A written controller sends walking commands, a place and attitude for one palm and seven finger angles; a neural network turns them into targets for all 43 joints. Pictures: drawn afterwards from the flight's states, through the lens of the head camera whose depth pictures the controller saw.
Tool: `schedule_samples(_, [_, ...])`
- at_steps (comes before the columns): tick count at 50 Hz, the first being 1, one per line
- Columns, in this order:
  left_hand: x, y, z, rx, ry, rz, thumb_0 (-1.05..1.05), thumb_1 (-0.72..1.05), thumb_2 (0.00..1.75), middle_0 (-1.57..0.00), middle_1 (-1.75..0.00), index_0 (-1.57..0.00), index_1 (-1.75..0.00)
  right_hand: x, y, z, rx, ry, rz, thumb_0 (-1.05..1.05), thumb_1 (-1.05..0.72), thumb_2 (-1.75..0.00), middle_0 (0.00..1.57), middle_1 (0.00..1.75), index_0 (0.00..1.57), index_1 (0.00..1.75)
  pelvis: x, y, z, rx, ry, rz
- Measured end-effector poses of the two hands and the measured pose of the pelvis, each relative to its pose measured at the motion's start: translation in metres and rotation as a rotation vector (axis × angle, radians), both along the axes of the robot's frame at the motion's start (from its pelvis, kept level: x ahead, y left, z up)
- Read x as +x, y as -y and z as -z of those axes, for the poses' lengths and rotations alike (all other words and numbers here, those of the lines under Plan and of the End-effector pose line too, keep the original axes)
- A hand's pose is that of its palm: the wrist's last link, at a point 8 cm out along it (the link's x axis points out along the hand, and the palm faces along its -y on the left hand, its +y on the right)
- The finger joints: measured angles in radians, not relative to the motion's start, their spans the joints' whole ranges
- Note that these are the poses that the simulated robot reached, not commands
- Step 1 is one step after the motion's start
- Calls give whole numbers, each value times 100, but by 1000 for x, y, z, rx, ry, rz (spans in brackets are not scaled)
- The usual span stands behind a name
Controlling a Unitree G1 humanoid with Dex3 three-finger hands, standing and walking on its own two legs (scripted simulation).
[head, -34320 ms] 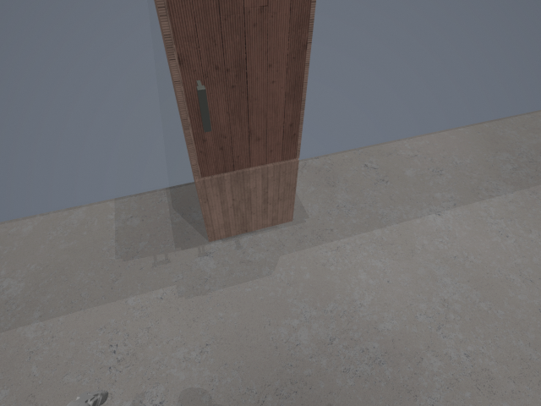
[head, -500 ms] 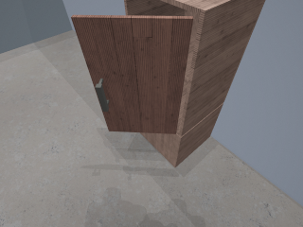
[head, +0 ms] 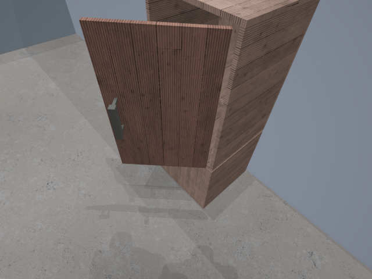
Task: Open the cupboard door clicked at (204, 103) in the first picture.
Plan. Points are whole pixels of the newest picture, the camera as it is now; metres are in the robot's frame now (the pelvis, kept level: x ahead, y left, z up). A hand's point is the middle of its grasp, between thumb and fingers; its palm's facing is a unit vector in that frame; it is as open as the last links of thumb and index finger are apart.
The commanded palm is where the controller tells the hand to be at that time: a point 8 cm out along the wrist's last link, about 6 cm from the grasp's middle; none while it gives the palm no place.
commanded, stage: look again from close up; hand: left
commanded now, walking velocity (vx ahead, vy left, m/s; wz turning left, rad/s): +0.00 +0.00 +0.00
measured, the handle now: (117, 119) +0.58 +0.26 -0.05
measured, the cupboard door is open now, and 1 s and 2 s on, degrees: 45 45 45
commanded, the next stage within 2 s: shuffle to correct the standing spot in 1.62 s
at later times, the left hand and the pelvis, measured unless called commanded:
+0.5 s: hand out of the picture +0.02 +0.19 -0.17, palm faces +0.01 -0.98 -0.21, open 7.4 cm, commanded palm none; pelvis +0.01 +0.00 +0.00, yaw +0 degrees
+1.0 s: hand out of the picture +0.03 +0.19 -0.17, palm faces +0.01 -0.97 -0.22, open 7.4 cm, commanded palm none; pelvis +0.01 -0.01 +0.01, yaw +0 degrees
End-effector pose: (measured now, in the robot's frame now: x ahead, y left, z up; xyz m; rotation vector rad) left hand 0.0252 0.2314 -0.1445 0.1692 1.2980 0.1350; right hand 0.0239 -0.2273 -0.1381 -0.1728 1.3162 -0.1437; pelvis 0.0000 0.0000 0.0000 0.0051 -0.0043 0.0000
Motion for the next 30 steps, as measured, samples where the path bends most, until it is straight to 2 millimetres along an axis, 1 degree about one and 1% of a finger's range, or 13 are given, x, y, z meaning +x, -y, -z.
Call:
schedule_samples(9, [-13, -2, 0, 0, -50, -12, 0, 91, 90, -20, -30, -20, -30, 14, 3, -2, -8, 17, -9, 1, -91, -90, 20, 30, 20, 30, 3, -1, -2, 1, -2, 4])
schedule_samples(15, [-18, -4, -1, 6, -66, -17, 0, 91, 90, -20, -30, -20, -30, 21, 6, -3, -15, 23, -14, 1, -91, -90, 20, 30, 20, 30, 4, -1, -2, 2, -2, 6])
schedule_samples(21, [-17, -6, -2, 10, -67, -17, 0, 91, 90, -20, -30, -20, -30, 25, 10, -5, -22, 25, -18, 1, -91, -90, 20, 30, 20, 30, 6, 0, -3, 3, -2, 4])
schedule_samples(30, [-8, -6, -4, 13, -46, -14, 0, 91, 90, -20, -30, -20, -30, 25, 13, -6, -28, 19, -22, 1, -91, -90, 20, 30, 20, 30, 7, 1, -4, 4, -2, 0])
